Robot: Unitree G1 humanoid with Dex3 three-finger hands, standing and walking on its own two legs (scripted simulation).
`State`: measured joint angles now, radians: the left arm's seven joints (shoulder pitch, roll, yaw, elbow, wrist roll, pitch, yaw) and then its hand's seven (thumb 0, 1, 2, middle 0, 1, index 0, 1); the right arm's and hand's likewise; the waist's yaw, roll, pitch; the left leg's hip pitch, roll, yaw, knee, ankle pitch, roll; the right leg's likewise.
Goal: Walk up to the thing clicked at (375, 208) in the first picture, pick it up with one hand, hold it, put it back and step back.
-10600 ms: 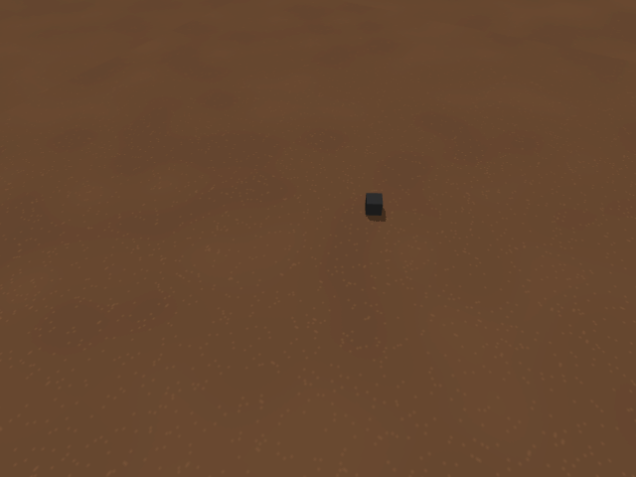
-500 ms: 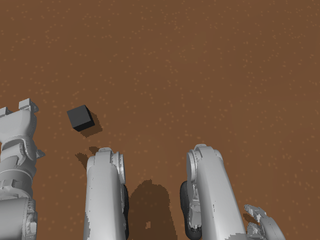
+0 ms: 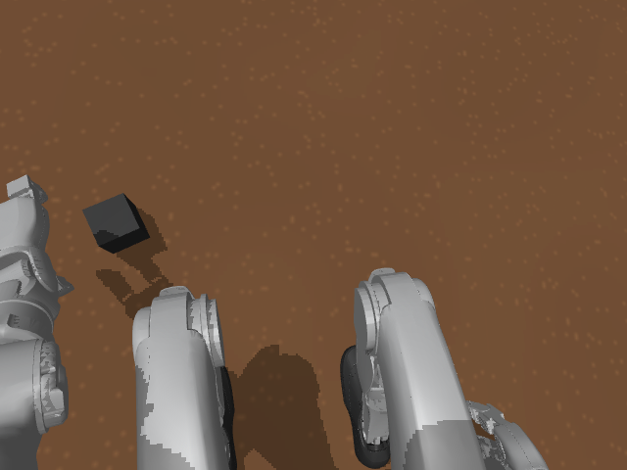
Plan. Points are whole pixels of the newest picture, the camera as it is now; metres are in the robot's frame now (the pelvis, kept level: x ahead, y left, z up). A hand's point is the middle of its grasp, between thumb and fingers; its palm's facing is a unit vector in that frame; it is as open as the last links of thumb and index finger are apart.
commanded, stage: rise first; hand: left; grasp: from above
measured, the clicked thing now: (118, 224) +0.47 +0.30 -0.32
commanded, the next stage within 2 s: none
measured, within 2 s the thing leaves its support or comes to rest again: neither
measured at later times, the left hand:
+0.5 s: hand (56, 243) +0.41 +0.34 -0.19, palm faces -0.37 -0.22 -0.90, open 13.9 cm
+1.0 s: hand (62, 237) +0.42 +0.34 -0.21, palm faces -0.36 -0.23 -0.90, open 13.8 cm
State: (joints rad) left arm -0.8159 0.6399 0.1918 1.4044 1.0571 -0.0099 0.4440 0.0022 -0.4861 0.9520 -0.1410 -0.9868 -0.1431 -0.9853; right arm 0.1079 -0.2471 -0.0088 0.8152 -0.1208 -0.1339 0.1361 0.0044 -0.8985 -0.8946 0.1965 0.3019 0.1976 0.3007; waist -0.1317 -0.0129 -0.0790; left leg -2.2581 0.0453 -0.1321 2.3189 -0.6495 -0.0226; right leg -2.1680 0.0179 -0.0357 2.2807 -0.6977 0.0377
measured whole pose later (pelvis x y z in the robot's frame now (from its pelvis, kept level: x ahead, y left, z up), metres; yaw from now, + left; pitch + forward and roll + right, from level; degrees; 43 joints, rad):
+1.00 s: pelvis +0.01 +0.00 -0.03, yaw -2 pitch +32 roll -8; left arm -0.89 0.73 0.25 1.50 1.08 -0.05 0.48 0.00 -0.50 0.94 -0.18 -0.96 -0.17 -0.97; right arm 0.10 -0.27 0.04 0.81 -0.16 -0.13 0.21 0.00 -0.92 -0.90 0.19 0.30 0.20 0.30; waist -0.17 -0.03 -0.01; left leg -2.34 0.04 -0.18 2.44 -0.68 -0.03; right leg -2.24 0.04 -0.06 2.38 -0.71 0.05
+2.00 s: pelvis +0.00 +0.00 -0.03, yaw -2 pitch +32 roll -8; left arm -0.89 0.74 0.23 1.51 1.08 -0.05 0.46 0.00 -0.38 0.83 -0.30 -0.84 -0.29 -0.86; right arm 0.12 -0.28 0.04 0.81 -0.15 -0.13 0.23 0.00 -0.92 -0.90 0.19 0.30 0.20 0.30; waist -0.18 -0.03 -0.04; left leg -2.33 0.04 -0.18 2.42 -0.67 -0.03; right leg -2.22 0.03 -0.07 2.35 -0.70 0.05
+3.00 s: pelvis +0.00 +0.00 -0.03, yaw -3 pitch +30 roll -8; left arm -0.92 0.77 0.22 1.55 1.09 -0.06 0.43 0.00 -0.57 0.99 -0.15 -0.95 -0.13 -0.98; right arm 0.19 -0.30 0.13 0.78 -0.16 -0.15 0.24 0.00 -0.91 -0.89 0.20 0.30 0.20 0.30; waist -0.24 -0.03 0.03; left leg -2.33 0.04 -0.20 2.44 -0.66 -0.04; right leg -2.22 0.04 -0.08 2.36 -0.69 0.05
